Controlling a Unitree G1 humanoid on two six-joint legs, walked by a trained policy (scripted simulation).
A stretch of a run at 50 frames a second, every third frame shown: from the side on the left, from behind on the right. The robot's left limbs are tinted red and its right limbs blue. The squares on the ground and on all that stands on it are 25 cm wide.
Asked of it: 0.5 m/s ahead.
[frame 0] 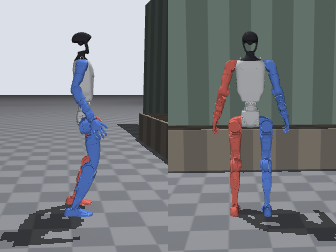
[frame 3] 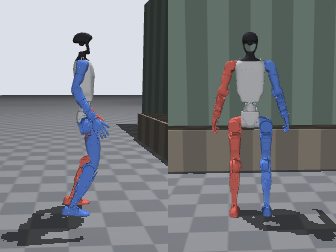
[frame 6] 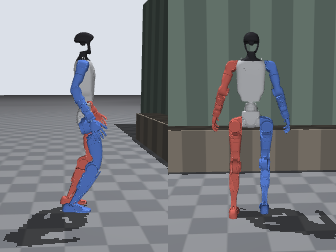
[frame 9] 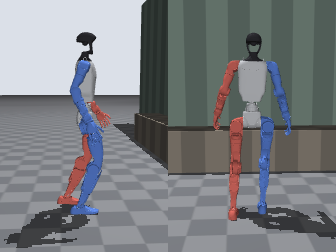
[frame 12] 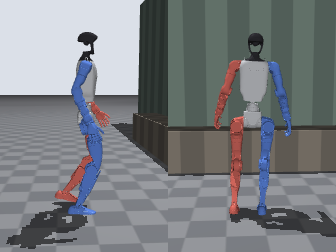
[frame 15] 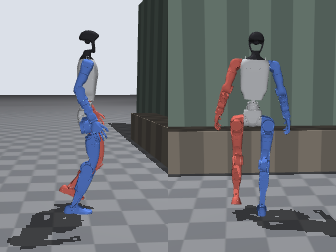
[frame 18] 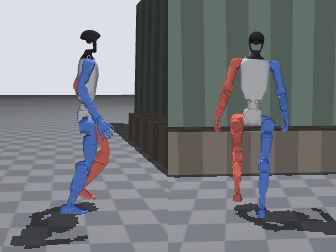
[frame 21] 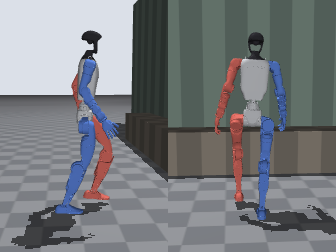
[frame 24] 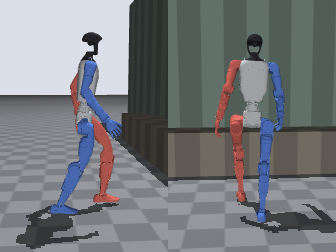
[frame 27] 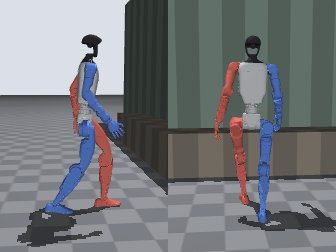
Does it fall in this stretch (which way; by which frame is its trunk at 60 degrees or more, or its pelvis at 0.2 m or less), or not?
no
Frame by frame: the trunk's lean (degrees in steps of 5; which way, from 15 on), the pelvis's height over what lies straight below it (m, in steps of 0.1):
0: 5, 0.8
3: 5, 0.8
6: 0, 0.8
9: 0, 0.8
12: 5, 0.8
15: 5, 0.8
18: 5, 0.8
21: 5, 0.8
24: 5, 0.8
27: 5, 0.7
